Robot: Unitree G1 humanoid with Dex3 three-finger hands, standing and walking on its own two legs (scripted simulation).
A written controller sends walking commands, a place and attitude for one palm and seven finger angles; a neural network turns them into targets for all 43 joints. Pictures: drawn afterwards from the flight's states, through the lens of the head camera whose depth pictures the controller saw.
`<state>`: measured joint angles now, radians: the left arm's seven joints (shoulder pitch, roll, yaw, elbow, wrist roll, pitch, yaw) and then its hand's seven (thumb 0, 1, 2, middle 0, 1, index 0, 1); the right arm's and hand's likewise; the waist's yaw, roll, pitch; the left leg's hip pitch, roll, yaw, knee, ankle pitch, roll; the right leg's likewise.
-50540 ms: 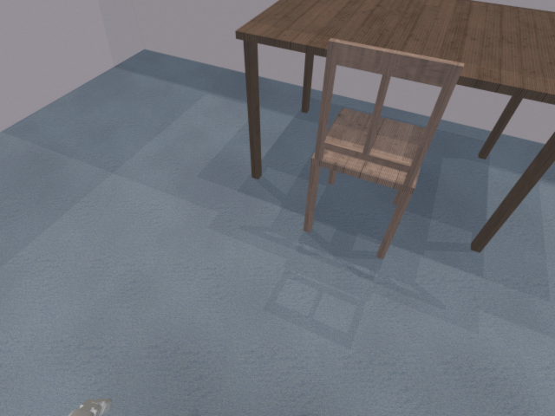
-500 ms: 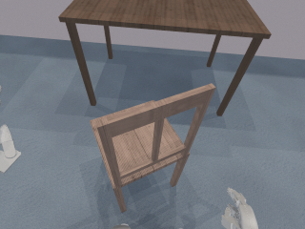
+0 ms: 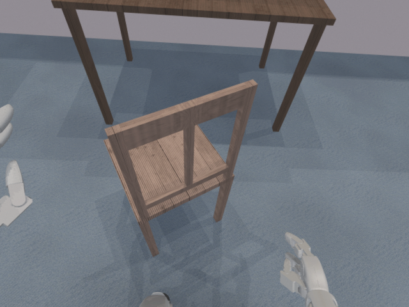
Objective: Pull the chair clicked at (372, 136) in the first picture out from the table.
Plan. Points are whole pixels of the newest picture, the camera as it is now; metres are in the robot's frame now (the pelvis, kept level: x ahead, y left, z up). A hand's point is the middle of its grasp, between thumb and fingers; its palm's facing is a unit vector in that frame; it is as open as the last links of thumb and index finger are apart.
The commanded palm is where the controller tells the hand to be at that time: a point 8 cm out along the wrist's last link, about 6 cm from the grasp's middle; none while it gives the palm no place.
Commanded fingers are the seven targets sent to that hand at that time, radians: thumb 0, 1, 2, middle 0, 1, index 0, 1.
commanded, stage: stop stepping back and stand still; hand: left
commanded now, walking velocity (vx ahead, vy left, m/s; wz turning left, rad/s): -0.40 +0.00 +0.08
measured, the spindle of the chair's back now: (188, 158) +0.49 +0.08 -0.10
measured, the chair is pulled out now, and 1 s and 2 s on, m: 0.53 0.53 0.53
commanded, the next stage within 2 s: let the arm hang, fingers relaxed in 0.76 s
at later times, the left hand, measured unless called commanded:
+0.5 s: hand out of the picture +0.08 +0.25 +0.18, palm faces +0.48 -0.75 -0.46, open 7.4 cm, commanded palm +0.03 +0.28 +0.19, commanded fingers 0.00 0.90 0.90 -0.20 -0.30 -0.20 -0.30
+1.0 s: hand out of the picture +0.09 +0.24 -0.03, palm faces +0.30 -0.89 -0.35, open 7.4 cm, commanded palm none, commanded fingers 0.00 0.90 0.90 -0.20 -0.30 -0.20 -0.30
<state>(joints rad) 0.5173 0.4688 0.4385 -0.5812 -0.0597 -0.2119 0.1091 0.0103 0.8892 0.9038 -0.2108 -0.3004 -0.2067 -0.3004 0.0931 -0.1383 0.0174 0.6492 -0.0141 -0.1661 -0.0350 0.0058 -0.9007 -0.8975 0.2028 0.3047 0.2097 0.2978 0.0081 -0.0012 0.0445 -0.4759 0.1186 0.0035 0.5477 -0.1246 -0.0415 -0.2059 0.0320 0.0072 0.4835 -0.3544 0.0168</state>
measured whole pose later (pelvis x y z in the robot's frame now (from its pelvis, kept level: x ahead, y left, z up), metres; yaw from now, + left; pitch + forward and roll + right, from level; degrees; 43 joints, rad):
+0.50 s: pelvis -0.09 -0.03 +0.01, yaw +4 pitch -1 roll -2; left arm 0.60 0.43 0.40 -0.52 -0.02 -0.20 0.16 0.01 0.88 0.90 -0.22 -0.30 -0.21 -0.30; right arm 0.25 -0.20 0.00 0.64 0.03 -0.11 -0.07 0.01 -0.91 -0.90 0.20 0.30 0.20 0.30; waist 0.00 0.00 -0.03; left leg -0.27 0.01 0.00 0.56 -0.33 0.04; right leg -0.24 0.03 -0.06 0.46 -0.27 -0.01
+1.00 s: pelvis -0.09 -0.02 +0.00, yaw +7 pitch -1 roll -1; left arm 0.28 0.26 0.16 0.28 0.04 0.01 0.04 0.00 0.90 0.90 -0.20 -0.30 -0.19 -0.30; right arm 0.26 -0.22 -0.02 0.83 -0.03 -0.04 0.00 0.00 -0.91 -0.90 0.20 0.30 0.21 0.30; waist -0.01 0.03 -0.05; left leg -0.33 -0.03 -0.02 0.64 -0.30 0.04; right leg -0.31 0.00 -0.06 0.60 -0.28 -0.01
